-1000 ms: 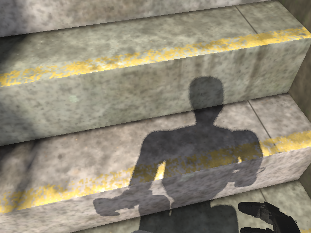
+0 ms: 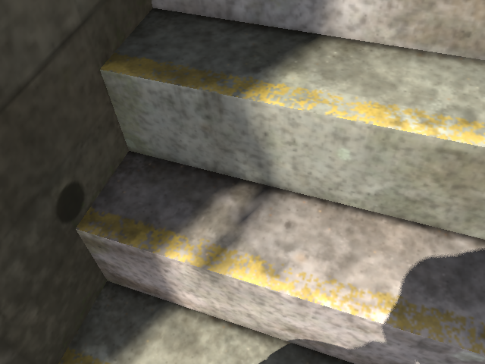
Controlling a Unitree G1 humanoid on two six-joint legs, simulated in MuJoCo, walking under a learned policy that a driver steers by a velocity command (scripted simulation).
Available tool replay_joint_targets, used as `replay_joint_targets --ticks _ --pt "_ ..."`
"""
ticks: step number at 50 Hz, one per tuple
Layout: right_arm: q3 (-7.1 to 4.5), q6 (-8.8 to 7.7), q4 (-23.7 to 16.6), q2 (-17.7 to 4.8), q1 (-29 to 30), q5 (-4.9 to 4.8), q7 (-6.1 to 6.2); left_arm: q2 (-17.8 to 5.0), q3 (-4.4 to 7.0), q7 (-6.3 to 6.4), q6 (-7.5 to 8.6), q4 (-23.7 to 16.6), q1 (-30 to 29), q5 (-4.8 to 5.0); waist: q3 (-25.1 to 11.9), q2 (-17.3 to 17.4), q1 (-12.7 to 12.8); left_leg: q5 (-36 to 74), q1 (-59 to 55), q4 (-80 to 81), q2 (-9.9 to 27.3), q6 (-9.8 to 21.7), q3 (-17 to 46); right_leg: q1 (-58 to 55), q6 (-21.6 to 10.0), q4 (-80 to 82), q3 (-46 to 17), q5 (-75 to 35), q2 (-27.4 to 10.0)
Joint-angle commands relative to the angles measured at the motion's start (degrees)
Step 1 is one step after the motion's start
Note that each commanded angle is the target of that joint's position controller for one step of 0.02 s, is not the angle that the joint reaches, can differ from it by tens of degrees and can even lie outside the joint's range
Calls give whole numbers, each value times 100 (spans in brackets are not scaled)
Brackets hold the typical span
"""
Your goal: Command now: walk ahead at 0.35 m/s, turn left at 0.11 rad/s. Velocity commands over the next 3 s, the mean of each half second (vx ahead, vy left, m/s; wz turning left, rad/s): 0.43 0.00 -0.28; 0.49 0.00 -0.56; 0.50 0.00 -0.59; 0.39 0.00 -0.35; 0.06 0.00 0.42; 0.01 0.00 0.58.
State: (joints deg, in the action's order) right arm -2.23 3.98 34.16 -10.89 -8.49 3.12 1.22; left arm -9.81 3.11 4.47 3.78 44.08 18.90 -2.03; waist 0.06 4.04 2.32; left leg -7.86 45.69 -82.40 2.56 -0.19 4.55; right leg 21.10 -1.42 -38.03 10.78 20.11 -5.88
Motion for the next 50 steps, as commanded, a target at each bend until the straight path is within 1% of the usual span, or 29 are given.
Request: replay_joint_targets --ticks 1,4,6,8,9,10,11,12,13,17,18,22,23,24,25,26,27,28,29,30,33,36,41,42,44,46,47,49,50 --pt "66 -239 -668 -110 529 -290 -144 -825 224 130 35 -298 -248 8 -152 -1619 -119 -1474 -698 2920 252 185 -768 -572 -1032 2222 -1648 1587 -778" --pt "1 -339 120 26 -1006 -437 -64 -1026 314 -54 -141 -19 294 -129 -479 -937 -415 -1086 -4074 4800 -592 410 -1779 576 -1247 1259 -1579 248 -527" --pt "-131 -531 662 -579 -2510 -147 -23 -48 77 -511 12 -242 -760 2 -583 378 -1323 -708 -5156 5728 916 295 440 2277 -610 -2613 -900 -9 368" --pt "-344 -472 505 -1287 -1972 110 139 60 181 -422 -11 -404 -127 103 -1167 679 -786 -3248 -4815 7588 2591 844 3737 3727 4 -7192 -2075 -143 801" --pt "-138 -514 834 -1093 -1321 115 -750 -161 43 -791 247 -705 -1111 233 969 1976 -611 -3755 -3253 6730 1908 1534 3538 5880 -816 -8831 -3358 -1648 1343" --pt "28 -578 1122 -611 -902 203 -1072 -570 153 -803 226 -509 -1081 295 727 400 -305 -2983 -2837 6639 1813 1796 2283 5989 -1197 -9167 -3004 -2029 1205" --pt "-199 -829 1212 -245 -1125 -108 -220 528 -72 -461 204 -646 -1079 -52 -181 -375 -47 -1511 -4212 6694 1856 712 930 5574 -496 -9411 -2029 -1296 931" --pt "261 -751 1563 132 -911 95 -746 -121 -26 -761 4 -181 -280 430 -229 44 -80 -1845 -3312 6404 1569 1532 1342 6341 -1408 -9883 -2995 -2149 1000" --pt "-34 -1028 1811 105 -1460 -202 -130 859 -270 -511 -24 -530 -863 -138 -132 -552 52 -665 -4045 6385 1573 536 263 5906 -763 -10402 -2102 -1407 1057" --pt "116 -1379 2250 -40 -1685 -100 -11 757 -388 -205 -265 -1041 -1804 -8 317 -432 39 741 -3427 7012 1678 442 -530 6391 -660 -10867 -1930 -967 893" --pt "354 -1109 2502 264 -1345 373 -625 -223 -354 -766 -465 -1172 -1676 468 -412 669 451 -602 -2883 7010 1068 1197 -309 6750 -1699 -9823 -1911 -1834 638" --pt "515 -603 3261 82 -2590 690 -944 10 -612 -910 -1037 -1314 -3028 155 -737 243 -138 1477 -3752 7498 1412 1721 -698 7545 -1843 -8035 -899 -1222 381" --pt "78 -943 2939 -595 -2738 -383 62 1199 -814 -532 -687 -1204 -3539 120 168 -3 -696 990 -3922 8694 1310 889 -1340 6016 -1026 -7316 219 254 632" --pt "588 -575 3442 -205 -2268 572 -887 290 -1005 -879 -1290 -1653 -3923 185 -890 542 225 4464 -2725 8360 1715 2038 -1008 5511 -1797 -5842 -426 918 581" --pt "15 -954 2611 -877 -1792 -619 175 834 -793 -520 -888 -815 -2454 153 -442 -317 16 6360 -3513 7928 1099 963 -2265 3258 -1023 -5504 894 1153 788" --pt "74 -1116 2710 -1218 -1966 -872 454 745 -817 -352 -765 -319 -1796 250 -999 -124 240 9997 -3575 7222 1412 1043 -2164 2381 -944 -5406 1078 1818 1216" --pt "253 -944 3266 -1662 -2212 180 -1084 117 -972 -981 -1364 -1481 -2250 46 -1987 1906 1116 13444 -4403 7049 2635 2745 -1018 2969 -1045 -4053 -162 1322 1506" --pt "-15 -1172 2427 -947 -2101 -808 -88 -188 -502 -539 -794 -254 -1907 150 -2274 -134 -101 11644 -4309 5427 1200 1183 -2000 965 -1136 -4436 632 1290 1630" --pt "248 -898 3242 -1792 -2636 696 -1311 -366 -811 -829 -1496 -860 -877 127 -3316 1333 1258 12846 -3238 5490 2285 2764 -513 329 -1173 -2646 -1191 386 1676" --pt "-250 -1202 1726 -1685 -1016 -671 -386 -551 -329 -531 -982 -77 -544 -20 -3077 -2 409 8690 -3943 4020 1240 1767 -1717 -194 -925 -2915 -335 1549 1872" --pt "205 -1033 864 -151 67 52 -13 -973 49 -246 -904 -43 -1347 -428 -1879 -1618 310 960 273 -2619 -487 905 186 421 -2043 606 -5560 4000 249" --pt "519 -688 -89 923 154 147 179 -464 -79 -259 -470 843 -1373 -193 291 -803 -713 57 2033 -4371 -313 592 310 2272 -1161 1161 -4747 3526 221" --pt "480 -701 268 464 -371 -58 406 -458 -40 -393 70 906 -1041 106 28 -156 -873 673 1638 -3947 -252 202 -519 2384 -1424 1197 -3584 1526 355" --pt "283 -551 270 -596 10 -407 -315 -455 -185 -781 143 495 -1338 -160 -626 -37 -474 607 1787 -3312 -390 361 36 2719 -1781 1450 -3705 1135 590" --pt "206 -471 659 -398 -152 -72 -543 -563 -232 -922 54 778 -575 -97 -747 -800 -392 333 3173 -5118 -562 370 143 1322 -2188 1455 -4555 622 139" --pt "361 -540 769 -94 200 18 -427 -322 -339 -963 6 1299 799 -107 -732 -432 -81 -118 4983 -5605 -672 569 692 -966 -2117 904 -4968 274 -231" --pt "636 -796 83 1092 1312 108 106 -858 200 -468 175 1378 897 225 -116 -308 142 -357 4847 -5299 -258 503 -468 -1156 -1569 1766 -4339 1380 -226" --pt "672 -865 -250 931 1862 -45 300 -663 113 -187 386 1450 801 249 226 -502 203 -701 4829 -5197 -57 344 -405 -901 -1463 2132 -4493 1273 -246" --pt "442 -695 243 -158 1141 -109 -40 -47 -270 -655 290 1392 682 -73 -1352 -1138 -9 -756 4423 -4652 -143 602 286 -940 -1386 859 -4323 399 -77"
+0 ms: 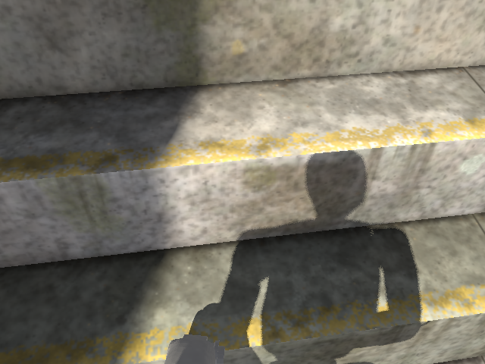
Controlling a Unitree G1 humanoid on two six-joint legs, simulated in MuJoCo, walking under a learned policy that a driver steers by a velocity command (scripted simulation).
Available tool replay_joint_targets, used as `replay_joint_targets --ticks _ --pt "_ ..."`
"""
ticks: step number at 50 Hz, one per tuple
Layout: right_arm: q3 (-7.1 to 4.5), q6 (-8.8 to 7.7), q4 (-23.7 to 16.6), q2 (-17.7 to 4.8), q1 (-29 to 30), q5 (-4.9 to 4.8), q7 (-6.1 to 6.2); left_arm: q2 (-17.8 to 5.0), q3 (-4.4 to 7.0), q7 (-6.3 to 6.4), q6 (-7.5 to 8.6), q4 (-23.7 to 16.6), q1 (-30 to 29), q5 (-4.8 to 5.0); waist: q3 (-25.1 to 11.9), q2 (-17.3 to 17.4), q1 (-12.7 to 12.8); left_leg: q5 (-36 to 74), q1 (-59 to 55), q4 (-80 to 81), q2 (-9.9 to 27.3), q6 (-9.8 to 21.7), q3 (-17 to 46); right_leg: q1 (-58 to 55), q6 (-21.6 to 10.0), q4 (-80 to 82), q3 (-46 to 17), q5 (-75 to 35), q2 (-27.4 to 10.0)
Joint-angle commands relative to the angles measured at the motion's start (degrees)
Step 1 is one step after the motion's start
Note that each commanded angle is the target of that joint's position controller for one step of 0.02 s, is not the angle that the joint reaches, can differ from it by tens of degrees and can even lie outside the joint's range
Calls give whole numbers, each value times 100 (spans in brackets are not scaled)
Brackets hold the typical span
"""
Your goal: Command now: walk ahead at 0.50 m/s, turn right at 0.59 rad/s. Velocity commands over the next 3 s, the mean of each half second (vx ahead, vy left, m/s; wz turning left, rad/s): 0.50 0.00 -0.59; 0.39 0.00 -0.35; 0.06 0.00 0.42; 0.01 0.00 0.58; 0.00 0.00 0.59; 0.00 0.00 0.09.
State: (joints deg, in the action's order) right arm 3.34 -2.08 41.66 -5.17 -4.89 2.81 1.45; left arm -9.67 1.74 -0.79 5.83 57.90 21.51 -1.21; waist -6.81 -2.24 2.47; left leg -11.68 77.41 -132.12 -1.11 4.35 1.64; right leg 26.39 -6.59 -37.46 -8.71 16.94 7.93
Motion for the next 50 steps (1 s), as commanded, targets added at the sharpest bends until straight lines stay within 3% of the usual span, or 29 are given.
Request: replay_joint_targets --ticks 1,3,4,8,9,11,12,17,20,21,27,28,29,31,32,34,35,36,37,38,39,40,41,42,43,44,46,47,50 --pt "-191 -4 -389 -849 812 18 -259 -150 -139 -301 50 -15 640 -238 -315 -384 5 -495 1184 168 224 288 355 -1122 -1037 1029 -2017 164 -1389" --pt "-236 160 -445 -817 1008 224 -273 -600 -159 -389 10 -100 1067 -160 -400 -301 -9 -737 918 604 130 61 13 -991 -1239 1208 -2451 104 -1527" --pt "241 21 -1313 704 2552 50 -79 -702 356 162 115 112 792 87 993 -235 314 -890 1155 1442 169 -61 -581 -986 -1195 2730 -2161 987 -1441" --pt "88 133 -1327 -103 1093 -184 363 -923 530 647 -53 -498 149 64 -111 -646 -426 -3866 -4296 5775 83 115 -581 80 -900 3355 -1124 -2868 -1611" --pt "-317 162 -1088 -1291 298 -389 -240 -559 -1 -520 -47 63 448 -219 -2314 -461 -1099 -2224 -5908 6056 -266 655 614 1076 -1040 1086 -1588 -8363 -1804" --pt "-620 263 617 -2307 -2966 411 -424 -51 -196 -1023 -322 -413 208 -698 -3123 2497 -1749 -1893 -7746 10046 2096 2003 5669 3108 -602 -3213 -1131 -3381 -392" --pt "-558 306 435 -2056 -2433 256 -427 -416 -34 -928 -303 63 240 -206 -1930 1527 -1842 -3608 -6858 10567 2166 1779 6421 3717 -608 -5740 -1648 -3398 -447" --pt "-131 26 1489 297 -530 29 -449 -19 -125 -293 -245 -103 -779 217 40 -135 -325 -2202 -5524 9910 1702 648 2077 4783 -822 -7086 -1025 -2359 -625" --pt "-372 -402 1627 -247 -484 -258 -11 -146 103 -193 -528 -926 -852 -128 257 112 523 -2463 -4867 10322 1680 108 836 3241 -27 -7526 -146 -1805 -521" --pt "-190 -348 1400 -201 411 88 -340 -2 -151 -458 -407 -59 -801 248 571 271 182 -2450 -4538 10782 1091 523 210 4735 -698 -7729 -415 -1650 -449" --pt "-102 -298 1785 -660 -1289 398 -493 -414 -191 -579 -339 -509 -1600 227 335 613 -184 -1901 -6046 11811 1768 663 -74 5642 -793 -7587 3 -2239 -827" --pt "-411 -574 1417 -1022 -1271 -535 -1 -629 66 -159 -612 -1279 -1492 -137 844 -264 361 -2016 -5921 11951 2077 114 -115 4030 120 -6341 -255 -1902 -780" --pt "-463 -655 1379 -1320 -1124 -618 196 -705 86 -11 -860 -1419 -1871 -361 956 -295 268 -1979 -5840 12240 2181 120 -111 3906 388 -6149 68 -1981 -865" --pt "-678 -605 1296 -1554 -1406 -330 337 -767 226 40 -1018 -1691 -1577 -376 1192 343 184 -1997 -6675 12419 2341 203 -464 3965 641 -5932 390 -1497 -846" --pt "-253 -568 1370 -969 -1874 316 -242 -455 -6 -475 -809 -1052 -1875 297 480 1481 -647 -2387 -7210 12244 1829 816 -581 5338 71 -6727 587 -2094 -482" --pt "-108 -392 1538 -575 -2502 697 -470 -390 -45 -598 -588 -1186 -2388 17 1006 851 -918 -1123 -8545 12068 2055 993 -524 6682 -467 -6416 -34 -2067 -551" --pt "-691 -626 1018 -1344 -1838 -274 54 -712 323 -282 -793 -1961 -2128 -523 1329 618 -137 -1230 -8059 12008 2437 246 -738 4892 358 -5020 73 -1439 -822" --pt "-8 -456 1324 -595 -2280 638 -366 -432 11 -525 -710 -1303 -2551 -4 500 770 -840 -1118 -8396 12278 2280 1048 -534 5868 -521 -6226 9 -2313 -859" --pt "-98 -406 1210 -630 -2032 770 -478 -364 59 -570 -678 -1437 -2432 223 1102 1279 -582 -1038 -8633 12357 2355 953 -798 6221 -567 -6114 -157 -2164 -863" --pt "-678 -640 937 -1323 -1677 -296 136 -778 391 -355 -837 -1932 -2012 -496 1207 458 -96 -1098 -8247 11949 2706 268 -762 4725 209 -4878 -165 -1582 -825" --pt "-46 -504 1156 -610 -1821 559 -403 -268 -2 -633 -949 -1578 -2581 -14 509 481 -500 -936 -8232 12492 2121 910 -1025 4996 -672 -5022 516 -2423 -1159" --pt "-627 -632 808 -1171 -1835 -200 59 -675 369 -347 -910 -2007 -2128 -110 1628 640 -191 -947 -7879 12369 2554 308 -1145 3925 235 -3783 195 -1296 -911" --pt "-111 -512 1097 -731 -1928 685 -366 -152 -40 -680 -1102 -1907 -2888 -234 508 778 -386 -406 -8303 12732 2050 872 -1069 4333 -451 -4230 1053 -2046 -1485" --pt "-326 -458 980 -1073 -1722 615 -503 -73 -29 -747 -1149 -1878 -2646 -233 997 1080 -287 60 -8512 12829 2052 977 -1224 4069 -317 -3300 1044 -1872 -1481" --pt "-506 -512 889 -903 -1384 -262 89 -139 113 -449 -939 -1780 -2025 -12 1585 1064 8 879 -7595 12380 2007 259 -1752 2356 174 -1836 893 -741 -1522" --pt "-274 -536 1027 -1033 -1699 309 -572 78 -185 -592 -1142 -1970 -3103 -258 586 1102 -53 2802 -7580 12687 1933 900 -1311 1685 -167 -2014 1653 -1126 -1196" --pt "-623 -390 919 -1646 -1614 -463 202 -297 85 -231 -657 -1649 -1134 -171 739 696 218 5320 -7925 11071 1894 292 -1459 18 16 -219 1801 -1409 -725" --pt "-675 -336 787 -2289 -800 398 -697 -536 99 -364 -861 -1735 -1243 76 -154 1014 1162 6712 -7204 10345 1414 438 -1505 -1645 -214 1084 2081 -2943 -250" --pt "-643 -202 1292 -573 -4013 185 -1398 -2647 779 -239 -858 -427 2198 -332 -3095 -1456 298 -1794 -4581 4115 -14 -259 -285 -6122 -2546 689 -1399 -10575 -3145"
Over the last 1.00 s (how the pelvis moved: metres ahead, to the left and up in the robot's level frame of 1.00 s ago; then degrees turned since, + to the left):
0.29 0.03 0.23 -30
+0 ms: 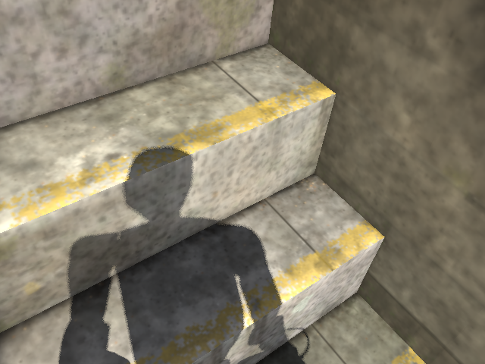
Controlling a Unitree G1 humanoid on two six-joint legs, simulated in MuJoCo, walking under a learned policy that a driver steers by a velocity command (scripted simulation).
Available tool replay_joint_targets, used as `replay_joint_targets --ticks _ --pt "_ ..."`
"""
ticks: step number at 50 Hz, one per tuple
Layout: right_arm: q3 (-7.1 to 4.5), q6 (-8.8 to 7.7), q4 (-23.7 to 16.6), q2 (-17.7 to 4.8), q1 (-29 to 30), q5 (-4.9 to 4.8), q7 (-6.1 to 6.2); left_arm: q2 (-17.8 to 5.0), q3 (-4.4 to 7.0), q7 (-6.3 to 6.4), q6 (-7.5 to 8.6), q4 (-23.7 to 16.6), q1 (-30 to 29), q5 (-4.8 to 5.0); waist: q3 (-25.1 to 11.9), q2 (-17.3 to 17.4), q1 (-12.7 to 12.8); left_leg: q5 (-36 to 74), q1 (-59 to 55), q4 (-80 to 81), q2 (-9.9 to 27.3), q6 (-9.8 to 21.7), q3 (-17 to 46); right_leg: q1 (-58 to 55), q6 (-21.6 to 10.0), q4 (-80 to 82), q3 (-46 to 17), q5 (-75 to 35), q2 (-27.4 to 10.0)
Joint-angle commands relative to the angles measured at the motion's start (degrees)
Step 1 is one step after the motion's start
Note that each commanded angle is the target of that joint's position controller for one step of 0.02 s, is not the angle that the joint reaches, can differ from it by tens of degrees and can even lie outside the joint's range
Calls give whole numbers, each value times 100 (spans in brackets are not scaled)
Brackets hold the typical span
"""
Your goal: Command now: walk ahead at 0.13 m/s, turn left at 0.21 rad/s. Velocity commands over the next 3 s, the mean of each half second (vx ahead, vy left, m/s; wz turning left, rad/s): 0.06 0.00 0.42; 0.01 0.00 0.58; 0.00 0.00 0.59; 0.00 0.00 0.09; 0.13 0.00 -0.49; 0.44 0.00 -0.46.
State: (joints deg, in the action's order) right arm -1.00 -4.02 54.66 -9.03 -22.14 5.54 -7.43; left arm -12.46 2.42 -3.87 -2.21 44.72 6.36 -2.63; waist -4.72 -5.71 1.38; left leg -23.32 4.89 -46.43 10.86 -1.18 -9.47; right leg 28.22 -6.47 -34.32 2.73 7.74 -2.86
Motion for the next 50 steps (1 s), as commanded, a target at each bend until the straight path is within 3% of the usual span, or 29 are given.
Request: replay_joint_targets --ticks 1,2,4,5,7,8,9,11,12,13,15,16,17,18,19,20,21,22,23,26,28,29,31,35,37,38,41,44,50 --pt "-182 -56 -240 132 51 -1399 488 -889 341 403 396 573 2364 -390 -1367 1730 331 -406 3249 -5993 -1087 12 1182 -4274 -1580 680 -1992 -9147 -2477" --pt "-55 -16 -258 516 -980 -491 -59 -2109 755 131 214 1268 2870 -95 -933 -2530 418 -288 4758 -8199 -1219 238 1304 -4132 -2161 1257 -2419 -5767 -2394" --pt "-251 -160 -617 -116 225 -535 -32 -567 196 -98 165 1104 1851 -135 -371 -165 236 -193 6080 -10542 -990 908 1407 -2749 -1675 1720 -1970 -3255 -2506" --pt "-57 -126 -1600 236 2042 -959 826 -91 137 336 547 943 956 -213 429 669 -48 -285 5639 -9134 -779 679 1405 -2021 -806 2101 -1076 -2162 -2064" --pt "116 46 -1795 526 1804 -819 1206 -158 26 650 794 1230 798 -268 296 526 -433 -405 5792 -9868 -909 830 1535 -1571 -593 2510 -558 -1634 -2239" --pt "213 419 -2368 -33 612 -775 337 -327 -109 211 493 906 159 2 -436 -587 -781 -1193 6263 -10287 -1002 1310 2314 -1377 -795 2176 -675 -2772 -2120" --pt "102 493 -2302 -572 698 -592 7 -109 -241 -21 454 670 -102 47 -1001 253 -792 -1033 5770 -9047 -900 1284 2466 -1806 -597 1829 -551 -2970 -1806" --pt "205 453 -2072 -304 444 -203 -252 -663 -202 -28 605 -265 -1664 76 -1330 1049 -1473 -1109 3578 -4249 -532 445 1246 -984 -234 2085 739 -3132 -815" --pt "310 470 -1962 -17 873 -328 -300 -1130 11 179 698 -343 -1468 83 -1128 302 -1061 -1085 2749 -3042 -879 -155 482 -678 -583 2169 779 -3903 -615" --pt "416 482 -1610 268 1227 -496 614 -917 -19 598 530 170 -333 286 -937 1009 -753 57 2132 -1772 -939 -44 852 -1294 -520 1560 691 -5610 -1122" --pt "245 452 -1182 -68 445 -655 1019 -1164 -15 658 334 -116 -134 429 -1312 -281 -822 2068 1458 2401 -963 139 1086 -3172 -288 -173 469 -7475 -1008" --pt "355 624 -804 236 -325 -505 335 -875 -64 386 8 -69 -574 140 -451 -708 -903 2317 948 4320 -1441 -190 410 -2393 -578 509 -115 -3905 -997" --pt "-178 611 -1205 -1343 1732 -954 152 -839 84 -86 -166 -301 1823 -472 -1407 715 1498 2905 -494 401 -792 916 1918 -847 -242 825 -117 -3890 -520" --pt "-217 574 -1439 -1024 1749 -773 244 -884 181 22 -153 -47 783 -162 -932 144 626 1771 2344 486 -1378 658 1058 -2034 -595 1325 201 -1666 -632" --pt "-77 552 -1633 -735 1985 -520 248 -840 232 55 -191 -253 874 -126 -722 -169 865 698 2306 237 -1363 590 656 -1982 -873 1583 -77 -1910 -895" --pt "35 588 -1773 114 2863 -100 747 -992 142 300 76 21 891 128 -395 74 433 316 2021 292 -1580 514 1033 -2240 -4 919 170 -5384 -735" --pt "82 593 -1577 297 1724 -110 968 -765 48 421 239 -222 109 43 -747 134 -238 62 2361 766 -1574 564 898 -3091 174 516 287 -7276 -730" --pt "137 566 -942 184 -654 -363 508 -205 123 400 154 -1045 -1776 115 -733 -128 -632 725 2259 1448 -1022 418 745 -2596 -494 1071 149 -3284 -1014" --pt "-5 447 -1019 -130 280 -441 333 114 9 329 84 -1027 -1373 103 -52 117 88 1311 1639 2115 -1128 451 840 -1629 -343 1047 140 -2251 -683" --pt "-145 153 -993 -217 -546 -553 504 89 103 168 -322 -917 -646 105 -887 1260 -48 5943 -689 2304 -485 1159 1713 -475 152 160 428 -1000 -413" --pt "-449 246 -1790 -1236 1430 -180 916 -123 -23 344 158 -782 -465 182 -314 2162 -19 8935 -430 1380 115 1568 2523 49 1027 -1034 278 710 -64" --pt "-518 192 -1164 -1348 -67 -216 553 -78 165 543 144 -1396 -718 187 -1396 1329 26 6540 305 2219 726 2385 3168 49 770 -1436 253 1361 428" --pt "-573 177 -1403 -1464 1103 -379 287 -299 188 667 264 -1271 -546 103 -194 1292 201 5626 1642 2266 918 2273 3426 74 427 -2710 -432 1589 68" --pt "-458 358 -1295 -1101 1522 -449 246 -9 137 618 222 -1194 -342 165 -635 728 333 4663 1498 1225 -346 1403 2346 -1409 128 1288 38 -1008 598" --pt "-274 449 -1204 -425 -221 -263 339 -913 393 722 269 -1096 347 81 -1874 -788 -152 -371 3286 -1539 -1332 119 1826 -3542 -1934 1102 -2565 -4760 -1825" --pt "-352 401 -994 -738 -188 -296 390 -1117 500 669 274 -1230 145 -19 -1413 -527 -50 -1023 4067 -4362 -1312 -248 1961 -2881 -2273 1288 -3255 -3988 -2531" --pt "-409 313 -1117 -753 958 -641 379 -100 2 223 206 -1055 -698 -38 -90 837 -219 841 5377 -6435 -1531 145 2236 -1086 -1224 1750 -1355 -517 -1342" --pt "-288 335 -1171 -565 977 -549 235 248 -272 193 347 -1125 -1412 248 -737 548 -601 615 4516 -5152 -1041 -80 1797 -923 -705 1675 -349 -1068 -882" --pt "-133 231 -1109 -652 784 -217 36 -1364 261 340 336 -1020 -806 -15 -279 132 -171 276 2984 -1044 -781 -86 944 -1167 -1013 2062 -529 578 -1547"
Over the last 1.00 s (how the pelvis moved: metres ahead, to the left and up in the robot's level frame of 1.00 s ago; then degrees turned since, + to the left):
0.29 -0.07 0.23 -26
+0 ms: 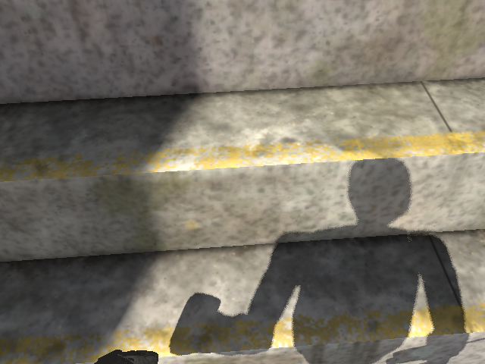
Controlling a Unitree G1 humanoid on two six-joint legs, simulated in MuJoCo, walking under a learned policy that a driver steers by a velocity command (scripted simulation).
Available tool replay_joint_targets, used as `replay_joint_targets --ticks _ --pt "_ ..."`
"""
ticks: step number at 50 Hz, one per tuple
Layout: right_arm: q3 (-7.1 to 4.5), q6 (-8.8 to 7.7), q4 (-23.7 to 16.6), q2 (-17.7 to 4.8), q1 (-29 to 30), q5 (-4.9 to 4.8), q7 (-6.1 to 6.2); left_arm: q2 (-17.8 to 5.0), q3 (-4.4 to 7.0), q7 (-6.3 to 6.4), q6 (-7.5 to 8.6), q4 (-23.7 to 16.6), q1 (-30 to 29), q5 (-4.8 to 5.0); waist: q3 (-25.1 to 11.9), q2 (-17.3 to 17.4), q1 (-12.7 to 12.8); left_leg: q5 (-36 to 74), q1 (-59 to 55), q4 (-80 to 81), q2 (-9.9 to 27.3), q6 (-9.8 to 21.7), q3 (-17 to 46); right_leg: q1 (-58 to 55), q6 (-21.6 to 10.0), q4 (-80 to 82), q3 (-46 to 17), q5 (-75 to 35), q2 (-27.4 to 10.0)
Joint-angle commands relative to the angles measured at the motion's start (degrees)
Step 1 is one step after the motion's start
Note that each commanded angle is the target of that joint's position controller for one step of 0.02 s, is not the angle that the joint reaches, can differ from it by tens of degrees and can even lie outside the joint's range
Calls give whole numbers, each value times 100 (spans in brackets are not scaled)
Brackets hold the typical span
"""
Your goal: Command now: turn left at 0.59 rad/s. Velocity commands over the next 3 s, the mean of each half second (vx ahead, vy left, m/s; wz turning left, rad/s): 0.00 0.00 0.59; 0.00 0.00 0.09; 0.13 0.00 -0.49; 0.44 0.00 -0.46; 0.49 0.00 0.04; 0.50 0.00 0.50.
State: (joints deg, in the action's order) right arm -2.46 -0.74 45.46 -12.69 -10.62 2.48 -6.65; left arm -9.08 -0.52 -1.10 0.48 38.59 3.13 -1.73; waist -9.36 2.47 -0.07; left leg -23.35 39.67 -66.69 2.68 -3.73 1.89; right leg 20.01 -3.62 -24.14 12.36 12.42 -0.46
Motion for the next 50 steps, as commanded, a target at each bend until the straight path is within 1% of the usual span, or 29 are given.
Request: replay_joint_targets --ticks 1,5,6,7,9,11,13,14,17,20,22,24,26,28,29,30,31,32,33,35,36,38,39,40,41,42,43,45,50 --pt "-27 -89 -110 -396 -892 -17 -44 -1516 469 -6 58 -425 -757 -95 110 -559 -252 621 -708 1415 150 350 -8 -457 -1424 1093 -1636 283 -2069" --pt "-11 -124 -145 -318 -857 -8 156 -796 300 -72 77 -141 -574 3 291 -672 1 1318 -1313 4212 -281 970 -241 -1045 -1073 217 -1096 429 -1818" --pt "-49 -164 -180 -388 -949 25 239 -592 265 -70 34 -99 -515 -54 189 -461 134 1767 -1653 4261 -261 1218 37 -860 -797 -301 -812 565 -1567" --pt "-165 -166 -300 -842 -587 -88 447 -322 167 -74 182 -413 -571 -86 -220 80 416 3090 -2278 3862 306 2012 1057 10 -168 -1092 -159 576 -659" --pt "-147 -199 -350 -872 -632 -85 454 -531 196 113 473 -605 -1331 62 -67 818 -243 2245 -3079 4330 738 2599 2343 2008 149 -2411 -328 512 -31" --pt "-151 -263 -282 -793 -1029 11 394 -604 227 246 422 -537 -1276 -16 -166 919 -457 1943 -3329 4766 1020 2509 3121 3078 319 -5294 -1395 1556 19" --pt "-128 -239 -526 -809 -207 -201 427 -802 320 278 378 -386 -839 -4 48 -67 -165 1541 -2557 4582 951 2273 2789 3259 311 -6595 -1803 1252 -36" --pt "-8 -69 -434 -549 -423 -267 486 -759 264 255 316 -591 -1037 -80 -177 -532 -388 1434 -2670 4651 818 2457 2856 3782 346 -6509 -1683 1054 193" --pt "117 -66 -762 -420 -18 -243 451 -792 237 250 288 -561 -506 -53 -410 -95 -141 1418 -2550 4614 842 2361 2796 3860 577 -6894 -1848 925 82" --pt "116 -192 -1153 -682 404 -181 525 -845 266 209 253 -465 -130 -111 -322 -2 112 1550 -1585 4643 536 2102 2419 2707 783 -5857 -1701 389 22" --pt "117 -258 -1589 -698 1245 -203 570 -877 331 91 115 -217 748 -363 -432 115 421 1986 -379 4722 79 1965 1764 493 826 -4297 -1209 356 148" --pt "82 -170 -1429 -717 718 -160 565 -694 327 63 72 -249 845 -328 -117 366 100 2193 -1141 4323 283 2192 2277 441 762 -2567 -1367 1017 274" --pt "-4 -51 -1186 -896 432 -293 449 -595 282 -20 112 -444 769 -65 -133 328 78 1990 -2364 3857 454 2457 2543 596 668 -412 -1063 653 476" --pt "70 102 -1028 -442 117 -219 273 -907 406 55 213 -370 1023 -61 -340 -65 -84 1565 -1679 2595 -12 1907 2279 -261 -32 -475 -1958 -1755 -146" --pt "200 105 -985 120 -449 -150 306 -1273 442 51 313 -431 726 -6 -637 -646 -668 611 -496 1600 -760 990 1320 -1215 -1345 -578 -3363 -3959 -1141" --pt "208 100 -850 20 -458 -83 294 -1347 489 30 315 -598 408 -188 -579 -1077 -371 -843 539 -49 -902 281 1159 -1378 -2617 -245 -5092 -3996 -2274" --pt "111 58 -750 -307 30 -11 376 -1246 501 -19 333 -500 597 -141 -299 -656 -38 -1209 1306 -2421 -639 -46 1143 -1241 -2676 86 -5351 -3453 -2484" --pt "64 22 -728 -480 86 -121 533 -1189 470 -148 361 -421 587 -144 -3 -487 -118 -686 1819 -3915 -676 6 1331 -935 -2232 63 -4936 -2688 -2186" --pt "28 32 -847 -597 752 -264 734 -323 96 -313 240 -471 371 -267 85 175 66 150 2177 -3778 -898 95 1449 -700 -1701 -99 -3941 -1921 -1508" --pt "183 -57 -892 -234 898 -200 691 633 -406 -460 370 -580 -315 235 -33 259 -285 247 1409 -2429 -391 -61 1390 -345 -831 -285 -2694 -1603 -804" --pt "189 -88 -746 -146 733 -122 590 630 -447 -473 455 -633 -255 415 92 164 -283 -295 1237 -1200 -228 -279 1103 -560 -580 -305 -2386 -1261 -616" --pt "247 -33 -601 -32 577 65 241 -494 -67 -388 470 -339 114 570 343 -305 -405 -643 -437 1896 12 -523 -293 152 -146 -41 -1863 -237 -70" --pt "272 56 -517 73 804 0 69 -1098 198 -457 359 23 969 485 631 -377 -135 -118 -1343 3063 -255 -564 -800 582 -300 199 -1922 739 56" --pt "278 140 -433 234 693 -336 555 -1000 447 432 327 291 1781 116 1030 -1114 585 521 -1443 3307 -801 -13 -1547 -368 -590 392 -2550 -1859 -589" --pt "222 97 -127 101 -71 -375 773 -897 321 642 334 346 1688 39 487 -1897 243 1123 -2037 3417 -381 252 -733 -592 -613 -73 -2703 -3160 -762" --pt "283 -34 -479 -36 900 -46 374 -536 106 -426 347 371 1148 97 422 -698 -278 2250 -2153 3239 144 293 3 -403 -521 -77 -3046 -2181 -1020" --pt "253 -80 -628 -35 997 18 322 -251 61 -678 325 178 747 147 191 -554 -273 2178 -2278 3589 317 448 254 -347 -682 -261 -2994 -1400 -1071" --pt "182 -131 -730 -265 1403 -38 394 -348 163 -527 340 248 1386 53 154 -306 253 1917 -1759 3236 226 1102 92 -712 -625 -405 -2574 -1598 -545" --pt "144 -184 -1015 -163 1170 -108 643 -500 358 -257 218 -48 1190 -66 148 -423 93 1300 -2003 3282 186 1320 94 111 -951 -251 -2963 -469 -554"
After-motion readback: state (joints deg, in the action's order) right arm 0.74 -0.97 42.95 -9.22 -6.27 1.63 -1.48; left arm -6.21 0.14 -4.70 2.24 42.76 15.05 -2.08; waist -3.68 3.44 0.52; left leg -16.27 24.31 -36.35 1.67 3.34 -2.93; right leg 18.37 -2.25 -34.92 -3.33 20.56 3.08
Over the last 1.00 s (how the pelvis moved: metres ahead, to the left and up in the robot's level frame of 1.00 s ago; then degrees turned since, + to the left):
-0.01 -0.08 0.02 34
